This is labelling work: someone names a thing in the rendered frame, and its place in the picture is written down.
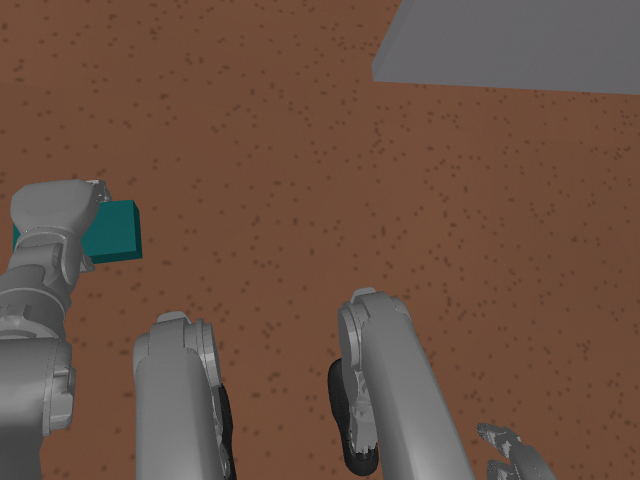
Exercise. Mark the left robot arm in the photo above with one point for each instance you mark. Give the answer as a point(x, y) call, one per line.
point(37, 381)

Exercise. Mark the small box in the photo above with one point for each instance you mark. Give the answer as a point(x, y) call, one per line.
point(114, 235)

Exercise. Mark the right robot foot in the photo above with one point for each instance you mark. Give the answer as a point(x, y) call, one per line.
point(358, 463)

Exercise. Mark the left robot hand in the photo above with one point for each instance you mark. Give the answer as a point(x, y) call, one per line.
point(71, 205)

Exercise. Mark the right robot hand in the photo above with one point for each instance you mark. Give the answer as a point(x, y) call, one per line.
point(526, 462)

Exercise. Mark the left robot foot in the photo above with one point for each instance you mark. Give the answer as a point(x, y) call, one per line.
point(227, 434)

